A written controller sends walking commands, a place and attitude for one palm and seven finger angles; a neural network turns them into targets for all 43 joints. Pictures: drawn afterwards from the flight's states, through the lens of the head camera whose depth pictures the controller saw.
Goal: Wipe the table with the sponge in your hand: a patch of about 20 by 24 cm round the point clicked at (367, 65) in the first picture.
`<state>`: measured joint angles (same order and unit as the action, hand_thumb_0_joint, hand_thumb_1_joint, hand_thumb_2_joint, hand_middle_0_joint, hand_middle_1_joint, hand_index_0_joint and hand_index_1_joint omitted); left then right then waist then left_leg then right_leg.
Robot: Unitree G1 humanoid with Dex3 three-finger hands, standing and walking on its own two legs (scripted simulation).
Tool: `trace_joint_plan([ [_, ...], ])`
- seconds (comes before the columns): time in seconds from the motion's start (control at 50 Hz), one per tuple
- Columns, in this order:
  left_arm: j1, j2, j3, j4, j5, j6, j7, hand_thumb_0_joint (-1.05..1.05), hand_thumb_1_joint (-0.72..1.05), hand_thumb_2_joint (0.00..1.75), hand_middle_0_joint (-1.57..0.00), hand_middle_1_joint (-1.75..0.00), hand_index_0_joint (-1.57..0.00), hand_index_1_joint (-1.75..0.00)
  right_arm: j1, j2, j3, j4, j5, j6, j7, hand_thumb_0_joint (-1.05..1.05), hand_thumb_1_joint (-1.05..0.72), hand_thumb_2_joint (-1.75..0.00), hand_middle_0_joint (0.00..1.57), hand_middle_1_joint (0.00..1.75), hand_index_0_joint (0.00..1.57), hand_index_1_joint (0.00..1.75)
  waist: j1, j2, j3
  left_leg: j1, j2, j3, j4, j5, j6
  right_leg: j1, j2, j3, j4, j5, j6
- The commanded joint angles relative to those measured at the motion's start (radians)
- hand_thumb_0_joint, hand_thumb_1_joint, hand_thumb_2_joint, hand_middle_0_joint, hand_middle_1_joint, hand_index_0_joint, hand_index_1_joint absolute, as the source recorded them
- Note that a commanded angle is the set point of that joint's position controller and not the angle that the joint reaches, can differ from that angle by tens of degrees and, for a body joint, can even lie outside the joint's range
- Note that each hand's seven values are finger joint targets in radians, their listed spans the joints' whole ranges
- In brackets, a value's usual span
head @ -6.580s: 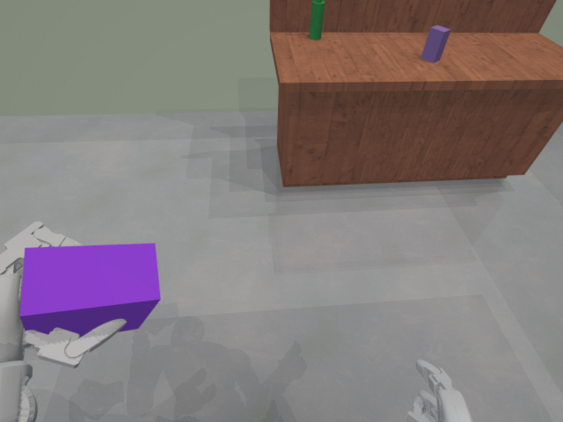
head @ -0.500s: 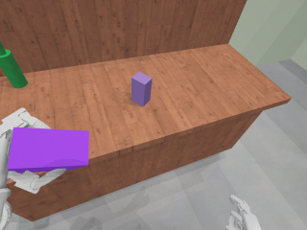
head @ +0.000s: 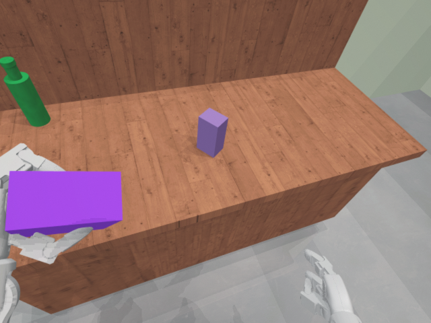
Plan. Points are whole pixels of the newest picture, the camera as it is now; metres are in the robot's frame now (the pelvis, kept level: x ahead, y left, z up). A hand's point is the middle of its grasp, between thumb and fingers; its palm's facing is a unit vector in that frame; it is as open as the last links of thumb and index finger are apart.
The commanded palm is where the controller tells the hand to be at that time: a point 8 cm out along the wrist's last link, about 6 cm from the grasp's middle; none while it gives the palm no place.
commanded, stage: come to a stop and stand still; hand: left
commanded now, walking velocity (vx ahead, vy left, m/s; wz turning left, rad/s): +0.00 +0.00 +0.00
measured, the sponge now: (81, 205) +0.23 +0.22 +0.14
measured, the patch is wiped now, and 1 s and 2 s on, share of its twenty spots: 0.00 0.00 0.00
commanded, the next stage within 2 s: look again from close up in 0.04 s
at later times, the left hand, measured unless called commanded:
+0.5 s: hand (57, 220) +0.20 +0.24 +0.15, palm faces +0.41 -0.84 -0.36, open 10.0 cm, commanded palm +0.15 +0.27 +0.17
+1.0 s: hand (75, 191) +0.24 +0.23 +0.16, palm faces +0.39 -0.83 -0.39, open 10.0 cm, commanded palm +0.18 +0.27 +0.17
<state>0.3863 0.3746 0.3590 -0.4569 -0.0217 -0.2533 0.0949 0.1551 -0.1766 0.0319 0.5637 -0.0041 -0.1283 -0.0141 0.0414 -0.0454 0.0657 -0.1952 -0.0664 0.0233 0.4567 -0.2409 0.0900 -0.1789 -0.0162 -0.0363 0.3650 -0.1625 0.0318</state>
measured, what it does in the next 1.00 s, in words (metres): stands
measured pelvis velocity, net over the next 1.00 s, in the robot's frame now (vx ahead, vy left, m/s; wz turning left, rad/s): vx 0.03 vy -0.02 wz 0.02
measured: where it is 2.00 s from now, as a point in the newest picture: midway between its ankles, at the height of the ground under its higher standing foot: outside the picture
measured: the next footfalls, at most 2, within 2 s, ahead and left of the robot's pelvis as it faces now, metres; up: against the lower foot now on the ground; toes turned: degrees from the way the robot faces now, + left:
right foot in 1.70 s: +0.11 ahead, -0.05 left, +0.00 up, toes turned +1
left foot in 1.88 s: +0.13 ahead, +0.14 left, +0.00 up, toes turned +3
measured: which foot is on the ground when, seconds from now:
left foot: down 0.00-1.00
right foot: down 0.00-1.00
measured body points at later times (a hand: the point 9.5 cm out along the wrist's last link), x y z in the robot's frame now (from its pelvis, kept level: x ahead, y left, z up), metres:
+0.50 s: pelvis -0.01 -0.01 +0.00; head +0.00 +0.01 +0.45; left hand +0.17 +0.28 +0.17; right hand +0.17 -0.23 -0.07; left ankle +0.00 +0.05 -0.74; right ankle +0.02 -0.15 -0.74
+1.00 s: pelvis +0.03 -0.02 -0.01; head +0.04 +0.01 +0.44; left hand +0.21 +0.27 +0.18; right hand +0.20 -0.25 -0.09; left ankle +0.00 +0.05 -0.74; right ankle +0.02 -0.15 -0.74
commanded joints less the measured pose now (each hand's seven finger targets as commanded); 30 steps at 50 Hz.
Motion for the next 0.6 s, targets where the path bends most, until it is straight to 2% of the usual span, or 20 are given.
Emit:
trace_joint_plan([
  [0.0,-0.056,0.15,0.099,-0.228,-0.014,-0.055,0.02,0.0,0.1,1.3,-1.2,-1.6,-1.2,-1.6,-0.061,-0.146,-0.064,-0.145,0.006,-0.041,-0.012,0.0,-0.9,-0.9,0.2,0.3,0.2,0.3,-0.014,0.14,-0.202,0.004,0.14,-0.11,-0.1,0.353,-0.139,0.132,-0.01,0.017,0.021,0.174,-0.049],
  [0.02,-0.065,0.127,0.08,-0.226,-0.015,-0.055,0.02,0.0,0.1,1.3,-1.2,-1.6,-1.2,-1.6,-0.051,-0.146,-0.064,-0.142,0.005,-0.037,-0.013,0.0,-0.9,-0.9,0.2,0.3,0.2,0.3,-0.017,0.139,-0.201,-0.005,0.14,-0.117,-0.101,0.35,-0.143,0.136,-0.013,0.015,0.018,0.172,-0.052],
  [0.06,-0.081,0.139,0.083,-0.249,-0.013,-0.057,0.022,0.0,0.1,1.3,-1.2,-1.6,-1.2,-1.6,-0.054,-0.154,-0.069,-0.143,0.005,-0.036,-0.015,0.0,-0.9,-0.9,0.2,0.3,0.2,0.3,-0.015,0.142,-0.199,0.001,0.14,-0.122,-0.109,0.345,-0.148,0.128,-0.008,0.014,0.026,0.156,-0.051],
  [0.1,-0.062,0.17,0.112,-0.261,-0.011,-0.059,0.027,0.0,0.1,1.3,-1.2,-1.6,-1.2,-1.6,-0.064,-0.153,-0.069,-0.145,0.006,-0.039,-0.017,0.0,-0.9,-0.9,0.2,0.3,0.2,0.3,-0.012,0.148,-0.209,0.001,0.138,-0.118,-0.101,0.34,-0.137,0.142,-0.008,0.016,0.026,0.163,-0.049],
  [0.12,-0.063,0.137,0.084,-0.249,-0.015,-0.059,0.026,0.0,0.1,1.3,-1.2,-1.6,-1.2,-1.6,-0.056,-0.147,-0.066,-0.142,0.005,-0.036,-0.018,0.0,-0.9,-0.9,0.2,0.3,0.2,0.3,-0.015,0.134,-0.207,-0.004,0.138,-0.122,-0.102,0.333,-0.141,0.141,-0.015,0.014,0.02,0.158,-0.052],
  [0.14,-0.066,0.142,0.088,-0.259,-0.013,-0.06,0.027,0.0,0.1,1.3,-1.2,-1.6,-1.2,-1.6,-0.055,-0.154,-0.071,-0.143,0.007,-0.036,-0.019,0.0,-0.9,-0.9,0.2,0.3,0.2,0.3,-0.015,0.146,-0.199,-0.006,0.137,-0.129,-0.107,0.342,-0.149,0.139,-0.011,0.015,0.024,0.156,-0.054],
  [0.2,-0.027,0.154,0.108,-0.225,-0.014,-0.058,0.028,0.0,0.1,1.3,-1.2,-1.6,-1.2,-1.6,-0.06,-0.156,-0.072,-0.14,0.009,-0.036,-0.018,0.0,-0.9,-0.9,0.2,0.3,0.2,0.3,-0.012,0.116,-0.188,-0.04,0.134,-0.121,-0.116,0.255,-0.131,0.153,-0.014,0.02,0.013,0.14,-0.05],
  [0.22,-0.033,0.13,0.085,-0.207,-0.017,-0.057,0.028,0.0,0.1,1.3,-1.2,-1.6,-1.2,-1.6,-0.056,-0.15,-0.067,-0.138,0.008,-0.033,-0.019,0.0,-0.9,-0.9,0.2,0.3,0.2,0.3,-0.014,0.114,-0.177,-0.056,0.134,-0.126,-0.125,0.213,-0.13,0.154,-0.021,0.025,0.003,0.124,-0.051],
  [0.26,-0.053,0.133,0.084,-0.205,-0.013,-0.059,0.027,0.0,0.1,1.3,-1.2,-1.6,-1.2,-1.6,-0.057,-0.158,-0.071,-0.136,0.007,-0.033,-0.021,0.0,-0.9,-0.9,0.2,0.3,0.2,0.3,-0.014,0.113,-0.147,-0.091,0.13,-0.133,-0.154,0.127,-0.127,0.148,-0.014,0.027,0.005,0.089,-0.05],
  [0.3,-0.043,0.146,0.098,-0.188,-0.009,-0.058,0.029,0.0,0.1,1.3,-1.2,-1.6,-1.2,-1.6,-0.062,-0.156,-0.071,-0.134,0.01,-0.036,-0.022,0.0,-0.9,-0.9,0.2,0.3,0.2,0.3,-0.014,0.109,-0.14,-0.111,0.132,-0.127,-0.166,0.022,-0.103,0.151,-0.014,0.036,-0.006,0.056,-0.046],
  [0.32,-0.056,0.125,0.079,-0.183,-0.009,-0.06,0.029,0.0,0.1,1.3,-1.2,-1.6,-1.2,-1.6,-0.055,-0.151,-0.067,-0.131,0.007,-0.033,-0.023,0.0,-0.9,-0.9,0.2,0.3,0.2,0.3,-0.015,0.103,-0.143,-0.121,0.13,-0.132,-0.169,-0.005,-0.099,0.156,-0.019,0.039,-0.012,0.046,-0.048],
  [0.36,-0.07,0.125,0.074,-0.173,-0.005,-0.059,0.029,0.0,0.1,1.3,-1.2,-1.6,-1.2,-1.6,-0.058,-0.155,-0.068,-0.132,0.006,-0.035,-0.024,0.0,-0.9,-0.9,0.2,0.3,0.2,0.3,-0.014,0.081,-0.124,-0.135,0.123,-0.136,-0.175,-0.04,-0.091,0.146,-0.019,0.047,-0.025,0.025,-0.048],
  [0.4,-0.067,0.143,0.09,-0.17,-0.003,-0.058,0.03,0.0,0.1,1.3,-1.2,-1.6,-1.2,-1.6,-0.064,-0.156,-0.068,-0.128,0.007,-0.04,-0.025,0.0,-0.9,-0.9,0.2,0.3,0.2,0.3,-0.014,0.093,-0.129,-0.123,0.12,-0.127,-0.164,-0.053,-0.079,0.138,-0.021,0.057,-0.038,0.017,-0.047],
  [0.42,-0.075,0.12,0.07,-0.165,-0.003,-0.058,0.03,0.0,0.1,1.3,-1.2,-1.6,-1.2,-1.6,-0.056,-0.15,-0.065,-0.125,0.005,-0.039,-0.025,0.0,-0.9,-0.9,0.2,0.3,0.2,0.3,-0.015,0.075,-0.136,-0.127,0.117,-0.128,-0.161,-0.056,-0.079,0.144,-0.027,0.057,-0.041,0.009,-0.05],
  [0.46,-0.102,0.129,0.069,-0.193,-0.001,-0.06,0.031,0.0,0.1,1.3,-1.2,-1.6,-1.2,-1.6,-0.061,-0.158,-0.067,-0.125,0.004,-0.043,-0.026,0.0,-0.9,-0.9,0.2,0.3,0.2,0.3,-0.015,0.103,-0.131,-0.121,0.11,-0.13,-0.161,-0.049,-0.078,0.13,-0.024,0.063,-0.041,0.004,-0.052],
  [0.5,-0.085,0.15,0.089,-0.201,-0.001,-0.056,0.034,0.0,0.1,1.3,-1.2,-1.6,-1.2,-1.6,-0.065,-0.157,-0.068,-0.125,0.007,-0.048,-0.027,0.0,-0.9,-0.9,0.2,0.3,0.2,0.3,-0.014,0.107,-0.147,-0.1,0.109,-0.123,-0.147,-0.011,-0.076,0.134,-0.022,0.063,-0.036,0.036,-0.051],
  [0.52,-0.089,0.123,0.065,-0.197,-0.002,-0.057,0.032,0.0,0.1,1.3,-1.2,-1.6,-1.2,-1.6,-0.057,-0.151,-0.066,-0.121,0.003,-0.046,-0.026,0.0,-0.9,-0.9,0.2,0.3,0.2,0.3,-0.015,0.1,-0.155,-0.1,0.111,-0.124,-0.143,-0.015,-0.075,0.139,-0.031,0.059,-0.03,0.025,-0.054],
  [0.58,-0.067,0.133,0.077,-0.176,-0.003,-0.051,0.031,0.0,0.1,1.3,-1.2,-1.6,-1.2,-1.6,-0.051,-0.158,-0.076,-0.118,0.001,-0.04,-0.026,0.0,-0.9,-0.9,0.2,0.3,0.2,0.3,-0.017,0.078,-0.148,-0.124,0.109,-0.125,-0.128,-0.11,-0.055,0.119,-0.032,0.068,-0.018,-0.079,-0.061],
])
